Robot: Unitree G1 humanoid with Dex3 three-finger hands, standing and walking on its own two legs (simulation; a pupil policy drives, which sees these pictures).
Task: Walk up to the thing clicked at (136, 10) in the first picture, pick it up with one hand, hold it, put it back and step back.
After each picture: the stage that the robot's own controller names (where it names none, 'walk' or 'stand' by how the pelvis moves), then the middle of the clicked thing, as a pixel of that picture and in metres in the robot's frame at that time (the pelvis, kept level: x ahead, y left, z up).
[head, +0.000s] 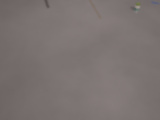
stand; (137, 7) +2.03 -0.71 -0.72
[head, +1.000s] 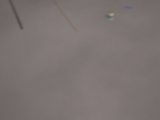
walk; (111, 14) +1.98 -0.23 -0.69
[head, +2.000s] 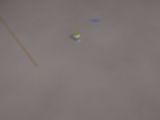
walk; (76, 36) +1.35 +0.17 -0.71
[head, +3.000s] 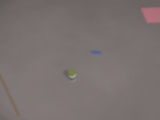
walk; (72, 75) +0.81 +0.20 -0.71
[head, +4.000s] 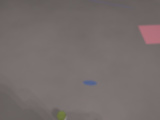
walk; (62, 118) +0.44 +0.19 -0.69
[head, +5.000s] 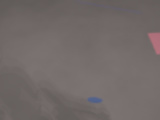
stand; out of the picture +0.27 +0.20 -0.70
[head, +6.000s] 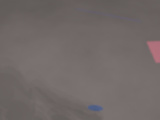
stand; out of the picture +0.24 +0.17 -0.72
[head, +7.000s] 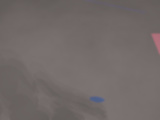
stand; out of the picture +0.27 +0.17 -0.72
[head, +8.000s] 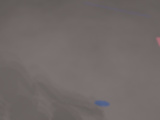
stand; out of the picture +0.26 +0.13 -0.72
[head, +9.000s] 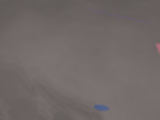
stand; out of the picture +0.26 +0.14 -0.73
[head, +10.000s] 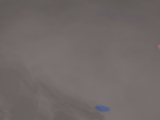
stand; out of the picture +0.26 +0.13 -0.73
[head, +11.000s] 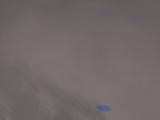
stand; out of the picture +0.26 +0.13 -0.73
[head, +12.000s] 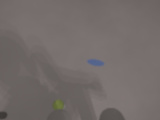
go down; (59, 106) +0.31 +0.14 -0.55
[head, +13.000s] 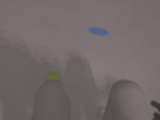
go down; (53, 81) +0.36 +0.15 -0.33
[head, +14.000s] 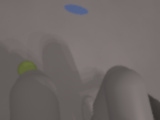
close in; (27, 72) +0.35 +0.17 -0.26
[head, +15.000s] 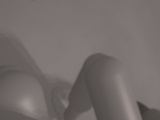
close; out of the picture +0.36 +0.20 -0.22
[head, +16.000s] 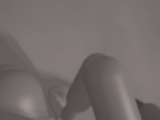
close; out of the picture +0.37 +0.21 -0.22
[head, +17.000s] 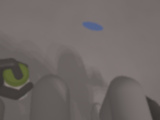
lift; (17, 82) +0.29 +0.24 -0.09
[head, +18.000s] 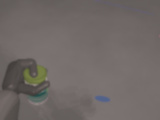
hold; (36, 85) +0.32 +0.17 +0.04
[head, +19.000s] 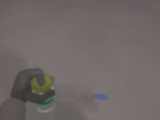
hold; (43, 93) +0.30 +0.16 -0.01
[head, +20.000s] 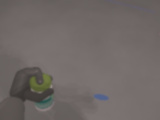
hold; (42, 92) +0.31 +0.17 +0.00
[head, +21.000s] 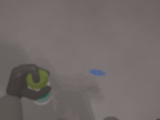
crouch; (39, 87) +0.32 +0.17 -0.05
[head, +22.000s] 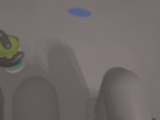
lower; (10, 55) +0.41 +0.22 -0.13
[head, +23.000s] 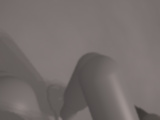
lower; out of the picture +0.40 +0.26 -0.23
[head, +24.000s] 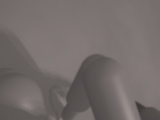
lower; out of the picture +0.39 +0.26 -0.23
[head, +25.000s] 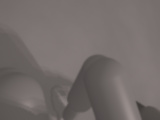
lower; out of the picture +0.39 +0.26 -0.23
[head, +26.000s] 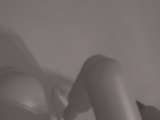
lower; out of the picture +0.38 +0.25 -0.23
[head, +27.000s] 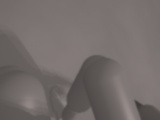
open; out of the picture +0.37 +0.24 -0.23
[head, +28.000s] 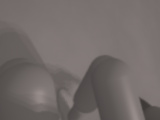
stand; out of the picture +0.37 +0.23 -0.23
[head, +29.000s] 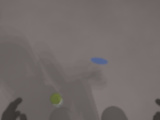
walk; (56, 100) +0.35 +0.17 -0.53
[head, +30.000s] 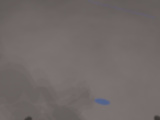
stand; out of the picture +0.31 +0.16 -0.67
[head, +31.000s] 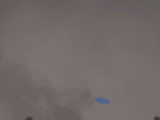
stand; out of the picture +0.31 +0.16 -0.67
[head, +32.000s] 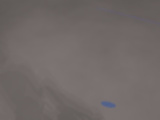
stand; out of the picture +0.34 +0.15 -0.72
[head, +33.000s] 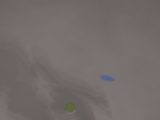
walk; (70, 109) +0.39 +0.11 -0.69
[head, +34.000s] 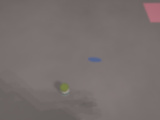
walk; (64, 89) +0.54 +0.15 -0.70
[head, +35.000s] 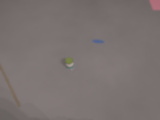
walk; (69, 63) +0.83 +0.19 -0.69
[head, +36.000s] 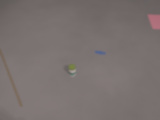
stand; (72, 70) +0.91 +0.15 -0.71
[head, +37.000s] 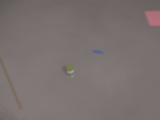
stand; (70, 71) +0.90 +0.18 -0.73
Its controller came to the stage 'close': yes
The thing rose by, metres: 0.71
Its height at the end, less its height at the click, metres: +0.00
